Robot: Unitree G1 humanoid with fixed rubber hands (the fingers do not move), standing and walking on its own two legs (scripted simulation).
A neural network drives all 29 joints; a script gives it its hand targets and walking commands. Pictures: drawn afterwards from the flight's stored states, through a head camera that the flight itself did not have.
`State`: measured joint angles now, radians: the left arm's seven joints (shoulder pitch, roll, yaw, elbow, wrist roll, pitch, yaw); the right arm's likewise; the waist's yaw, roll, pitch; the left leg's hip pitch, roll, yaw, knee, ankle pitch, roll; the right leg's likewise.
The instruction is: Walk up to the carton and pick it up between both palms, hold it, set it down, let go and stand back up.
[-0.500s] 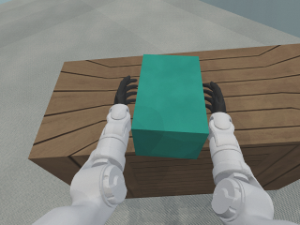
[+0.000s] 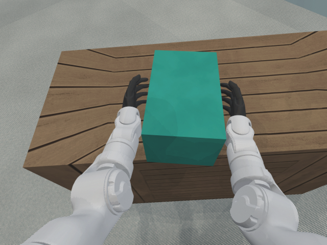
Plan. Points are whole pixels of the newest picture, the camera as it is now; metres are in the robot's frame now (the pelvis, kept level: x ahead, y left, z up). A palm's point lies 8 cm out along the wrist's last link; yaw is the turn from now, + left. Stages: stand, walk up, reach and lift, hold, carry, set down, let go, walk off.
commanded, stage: set down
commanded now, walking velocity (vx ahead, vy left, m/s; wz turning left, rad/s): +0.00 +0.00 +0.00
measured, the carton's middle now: (182, 105) +0.47 -0.02 +0.01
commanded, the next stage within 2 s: none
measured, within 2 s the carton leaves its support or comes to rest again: rests again in 0.28 s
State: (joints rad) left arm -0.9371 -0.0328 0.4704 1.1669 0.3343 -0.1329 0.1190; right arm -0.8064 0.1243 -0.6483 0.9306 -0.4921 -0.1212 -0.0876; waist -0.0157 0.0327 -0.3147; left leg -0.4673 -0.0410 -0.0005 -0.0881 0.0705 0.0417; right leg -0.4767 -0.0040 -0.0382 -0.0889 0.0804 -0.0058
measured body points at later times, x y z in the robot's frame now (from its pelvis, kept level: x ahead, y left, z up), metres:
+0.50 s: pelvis -0.01 +0.00 -0.01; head +0.12 +0.00 +0.43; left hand +0.47 +0.11 +0.02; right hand +0.45 -0.15 +0.02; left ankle -0.03 +0.09 -0.74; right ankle -0.03 -0.12 -0.74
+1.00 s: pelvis -0.02 +0.00 -0.01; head +0.12 +0.00 +0.42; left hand +0.47 +0.11 +0.02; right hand +0.44 -0.15 +0.01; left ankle -0.03 +0.09 -0.74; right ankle -0.03 -0.12 -0.74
